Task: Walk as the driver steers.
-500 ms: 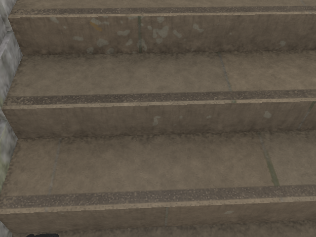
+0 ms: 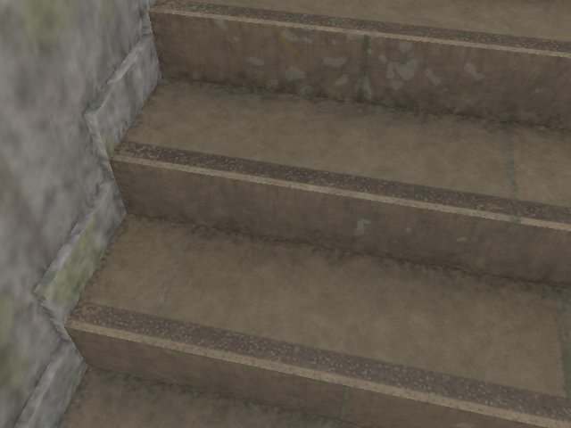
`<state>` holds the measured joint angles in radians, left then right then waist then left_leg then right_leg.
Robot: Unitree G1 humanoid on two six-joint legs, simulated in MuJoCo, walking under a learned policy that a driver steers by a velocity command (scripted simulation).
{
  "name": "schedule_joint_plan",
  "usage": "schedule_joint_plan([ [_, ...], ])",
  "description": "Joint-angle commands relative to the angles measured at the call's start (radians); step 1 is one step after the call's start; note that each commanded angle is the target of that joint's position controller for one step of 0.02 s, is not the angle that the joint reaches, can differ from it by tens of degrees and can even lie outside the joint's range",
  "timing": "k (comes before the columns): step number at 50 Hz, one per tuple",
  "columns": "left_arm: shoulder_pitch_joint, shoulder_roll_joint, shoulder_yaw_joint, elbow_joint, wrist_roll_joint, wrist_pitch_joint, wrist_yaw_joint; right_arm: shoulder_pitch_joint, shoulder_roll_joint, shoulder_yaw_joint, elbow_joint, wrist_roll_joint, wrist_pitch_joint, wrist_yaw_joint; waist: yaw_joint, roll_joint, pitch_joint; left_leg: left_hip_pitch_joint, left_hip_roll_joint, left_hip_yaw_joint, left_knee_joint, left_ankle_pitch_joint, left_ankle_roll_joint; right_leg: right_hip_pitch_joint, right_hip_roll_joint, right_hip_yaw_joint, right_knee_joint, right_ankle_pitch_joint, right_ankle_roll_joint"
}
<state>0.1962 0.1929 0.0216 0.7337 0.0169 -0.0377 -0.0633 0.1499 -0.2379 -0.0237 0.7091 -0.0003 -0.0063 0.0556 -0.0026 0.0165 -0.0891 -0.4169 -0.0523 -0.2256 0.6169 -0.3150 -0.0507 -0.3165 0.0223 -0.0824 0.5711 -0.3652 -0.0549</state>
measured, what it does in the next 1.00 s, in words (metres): stands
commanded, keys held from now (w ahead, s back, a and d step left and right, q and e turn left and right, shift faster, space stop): no key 0.98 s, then w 0.02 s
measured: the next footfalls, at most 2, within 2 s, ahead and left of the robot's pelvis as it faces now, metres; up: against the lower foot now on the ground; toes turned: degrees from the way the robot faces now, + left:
left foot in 1.46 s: +0.34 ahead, +0.26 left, +0.16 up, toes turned +6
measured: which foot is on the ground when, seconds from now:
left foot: down 0.00-1.00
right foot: down 0.00-1.00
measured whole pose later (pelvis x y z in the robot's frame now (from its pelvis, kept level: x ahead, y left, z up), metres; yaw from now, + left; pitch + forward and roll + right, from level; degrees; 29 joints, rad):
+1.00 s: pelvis +0.00 -0.01 +0.01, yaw +0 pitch +1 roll +1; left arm 0.34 0.16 0.03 0.94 0.02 -0.03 -0.10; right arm 0.21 -0.16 -0.03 0.89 0.00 0.01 0.06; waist -0.02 0.01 -0.01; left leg -0.26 -0.03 -0.15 0.48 -0.24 -0.05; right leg -0.18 0.01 -0.08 0.51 -0.35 -0.05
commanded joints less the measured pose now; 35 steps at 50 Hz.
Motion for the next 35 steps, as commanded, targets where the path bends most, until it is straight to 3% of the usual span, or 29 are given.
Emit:
schedule_joint_plan([
  [1, -0.178, 0.033, -0.004, -0.095, -0.036, -0.028, -0.065, 0.027, -0.037, -0.019, -0.019, 0.024, 0.006, -0.022, -0.066, -0.081, 0.014, -0.066, 0.041, 0.049, -0.007, 0.054, -0.046, 0.098, -0.251, 0.344, -0.158, 0.276, -0.095],
  [2, -0.194, 0.045, -0.003, -0.086, -0.041, -0.025, -0.074, 0.022, -0.036, -0.018, -0.026, 0.028, 0.001, -0.032, -0.078, -0.091, 0.024, -0.058, 0.042, 0.060, -0.024, 0.078, -0.032, 0.090, -0.246, 0.329, -0.169, 0.273, -0.044],
  [3, -0.188, 0.054, 0.002, -0.080, -0.035, -0.029, -0.069, 0.016, -0.044, -0.021, -0.028, 0.030, -0.007, -0.034, -0.070, -0.093, 0.011, -0.062, 0.029, 0.075, -0.044, 0.094, -0.020, 0.131, -0.223, 0.277, -0.161, 0.299, 0.008],
  [5, -0.120, 0.077, 0.010, -0.056, -0.011, -0.033, -0.066, 0.009, -0.056, -0.025, -0.015, 0.038, -0.016, -0.045, -0.035, -0.089, -0.017, -0.078, 0.031, 0.071, -0.070, 0.147, -0.007, 0.235, -0.210, 0.222, -0.110, 0.491, 0.042],
  [7, -0.086, 0.094, 0.023, -0.047, 0.002, -0.040, -0.055, -0.009, -0.048, -0.021, -0.017, 0.032, -0.027, -0.056, -0.019, -0.088, -0.045, -0.100, 0.031, 0.080, -0.061, 0.165, 0.007, 0.302, -0.210, 0.192, -0.070, 0.637, 0.017],
  [8, -0.074, 0.077, 0.022, -0.046, 0.001, -0.040, -0.052, -0.005, -0.041, -0.019, -0.014, 0.033, -0.032, -0.062, -0.012, -0.091, -0.052, -0.094, 0.039, 0.079, -0.060, 0.159, 0.009, 0.310, -0.216, 0.191, -0.062, 0.658, -0.004],
  [11, -0.095, 0.019, 0.009, -0.048, -0.005, -0.030, -0.071, 0.048, -0.015, -0.011, 0.014, 0.031, -0.032, -0.062, -0.032, -0.082, -0.015, -0.071, 0.045, 0.088, -0.103, 0.170, 0.017, 0.273, -0.188, 0.153, -0.053, 0.580, -0.017],
  [16, -0.069, 0.010, 0.013, -0.037, 0.008, -0.025, -0.079, 0.046, -0.015, -0.008, 0.024, 0.025, -0.025, -0.055, -0.017, -0.069, -0.003, -0.076, 0.033, 0.097, -0.144, 0.176, 0.029, 0.284, -0.143, 0.110, -0.034, 0.501, -0.011],
  [22, -0.035, 0.003, 0.012, -0.006, 0.008, -0.015, -0.075, 0.043, -0.004, -0.003, 0.039, 0.023, -0.026, -0.031, -0.018, -0.046, 0.015, -0.044, 0.027, 0.097, -0.178, 0.171, 0.036, 0.257, -0.103, 0.079, -0.035, 0.414, 0.001],
  [26, 0.010, 0.009, 0.007, 0.035, 0.012, -0.008, -0.069, 0.034, 0.002, -0.003, 0.039, 0.012, -0.023, -0.010, -0.021, -0.041, 0.032, -0.009, 0.026, 0.096, -0.172, 0.168, 0.041, 0.223, -0.094, 0.078, -0.063, 0.355, 0.004],
  [32, 0.063, 0.008, 0.001, 0.089, 0.008, -0.006, -0.055, 0.042, 0.004, -0.009, 0.060, 0.007, -0.020, 0.001, -0.030, -0.027, 0.041, 0.045, 0.028, 0.104, -0.171, 0.189, 0.048, 0.192, -0.082, 0.071, -0.093, 0.331, 0.006],
  [35, 0.099, -0.012, 0.001, 0.108, 0.007, -0.004, -0.051, 0.046, 0.009, -0.011, 0.072, 0.008, -0.017, 0.003, -0.025, -0.029, 0.044, 0.051, 0.030, 0.105, -0.172, 0.195, 0.052, 0.200, -0.078, 0.070, -0.099, 0.343, 0.008],
])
